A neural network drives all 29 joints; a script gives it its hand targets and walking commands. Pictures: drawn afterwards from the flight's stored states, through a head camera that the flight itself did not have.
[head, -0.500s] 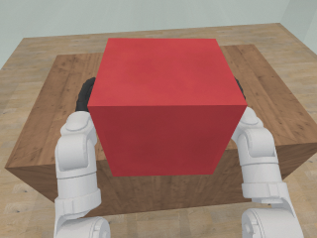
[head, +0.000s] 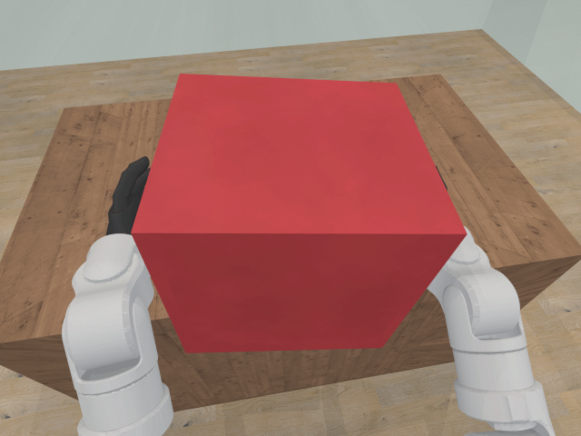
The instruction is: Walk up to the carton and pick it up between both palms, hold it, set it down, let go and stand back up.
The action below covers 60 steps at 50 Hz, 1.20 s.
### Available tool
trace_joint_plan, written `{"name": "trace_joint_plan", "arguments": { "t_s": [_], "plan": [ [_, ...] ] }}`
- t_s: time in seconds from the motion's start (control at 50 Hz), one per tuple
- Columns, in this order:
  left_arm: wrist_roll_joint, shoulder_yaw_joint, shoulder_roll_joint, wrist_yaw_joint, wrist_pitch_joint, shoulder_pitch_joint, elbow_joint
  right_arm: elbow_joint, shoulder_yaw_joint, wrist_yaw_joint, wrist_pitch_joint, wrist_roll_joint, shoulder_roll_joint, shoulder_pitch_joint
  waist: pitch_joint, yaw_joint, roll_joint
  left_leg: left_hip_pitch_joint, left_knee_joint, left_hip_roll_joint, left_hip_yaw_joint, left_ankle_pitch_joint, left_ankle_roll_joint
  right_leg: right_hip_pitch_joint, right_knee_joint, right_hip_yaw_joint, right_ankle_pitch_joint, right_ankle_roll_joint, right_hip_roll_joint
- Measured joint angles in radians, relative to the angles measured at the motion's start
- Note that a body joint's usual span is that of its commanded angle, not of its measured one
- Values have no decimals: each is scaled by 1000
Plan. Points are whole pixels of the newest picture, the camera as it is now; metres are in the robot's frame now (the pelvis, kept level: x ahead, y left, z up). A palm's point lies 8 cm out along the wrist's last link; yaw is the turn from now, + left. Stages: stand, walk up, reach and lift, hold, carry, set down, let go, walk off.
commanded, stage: hold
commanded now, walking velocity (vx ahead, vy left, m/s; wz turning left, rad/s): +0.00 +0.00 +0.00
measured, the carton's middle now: (288, 221) +0.34 -0.01 +0.14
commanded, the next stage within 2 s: none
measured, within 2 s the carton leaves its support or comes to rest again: neither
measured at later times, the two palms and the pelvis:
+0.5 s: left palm (122, 258) +0.28 +0.16 +0.17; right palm (438, 247) +0.29 -0.18 +0.14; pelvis -0.06 +0.01 +0.00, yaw -1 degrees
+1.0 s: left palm (130, 232) +0.32 +0.17 +0.16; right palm (422, 209) +0.34 -0.17 +0.14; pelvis -0.02 +0.00 +0.00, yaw +1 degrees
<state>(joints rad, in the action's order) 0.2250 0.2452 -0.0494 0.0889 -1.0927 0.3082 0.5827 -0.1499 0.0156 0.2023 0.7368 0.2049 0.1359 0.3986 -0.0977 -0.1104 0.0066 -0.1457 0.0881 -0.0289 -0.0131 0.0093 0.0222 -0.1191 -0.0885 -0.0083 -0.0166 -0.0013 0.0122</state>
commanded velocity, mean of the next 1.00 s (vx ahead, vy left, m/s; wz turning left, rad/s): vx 0.00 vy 0.00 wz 0.00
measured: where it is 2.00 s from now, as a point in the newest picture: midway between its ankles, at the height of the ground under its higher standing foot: outside the picture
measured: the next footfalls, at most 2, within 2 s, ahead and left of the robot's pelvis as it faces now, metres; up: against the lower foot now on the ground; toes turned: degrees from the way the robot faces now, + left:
none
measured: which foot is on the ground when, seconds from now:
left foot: down 0.00-1.00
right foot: down 0.00-1.00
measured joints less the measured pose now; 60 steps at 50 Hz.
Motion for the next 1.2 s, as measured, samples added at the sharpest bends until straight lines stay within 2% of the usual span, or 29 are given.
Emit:
{"name": "trace_joint_plan", "arguments": {
  "t_s": [0.14,0.24,0.36,0.48,0.62,0.72,0.8,0.9,1.08,1.2],
  "plan": [
    [-6,-18,-4,-3,-8,-42,70,-72,7,3,4,2,6,-45,-29,-1,10,-28,0,-10,-5,-8,10,-30,0,-5,-6,8,-10],
    [0,-25,-4,-2,-4,-40,41,-57,9,-2,4,-9,10,-53,-37,3,13,-53,1,-16,-1,-19,16,-54,0,-2,-18,13,-15],
    [21,-11,-10,4,32,28,-126,87,-12,-31,-16,-46,2,-4,-27,19,11,-51,1,-17,10,-41,19,-44,7,9,-40,14,-17],
    [28,21,-15,-12,112,151,-329,264,-76,-69,-73,-95,-15,102,3,45,7,36,0,-16,18,-79,23,76,76,14,-44,13,-15],
    [15,48,-1,-30,200,235,-444,372,-125,-98,-130,-136,-24,208,74,73,-1,170,-20,-14,20,-100,18,228,135,15,-43,8,-13],
    [9,62,7,-33,228,251,-496,429,-143,-113,-139,-158,-34,248,120,84,-2,230,-44,-11,15,-88,12,278,140,10,-40,1,-11],
    [-3,56,9,-39,227,219,-468,412,-130,-109,-135,-149,-35,236,142,79,5,248,-41,-8,5,-81,7,283,116,0,-41,-4,-8],
    [-21,40,12,-44,209,162,-386,338,-86,-79,-116,-111,-24,193,146,64,15,234,-27,-4,-6,-70,2,249,67,-11,-45,-6,-5],
    [-28,16,14,-33,116,78,-206,170,-29,-26,-59,-45,-8,93,116,20,8,140,-3,1,-12,-36,-4,133,-1,-14,-33,-7,1],
    [-9,9,6,-11,55,49,-106,80,-18,-9,-26,-19,-5,47,64,3,1,63,0,3,-6,-12,-3,61,0,-7,-10,-5,2]
  ]
}}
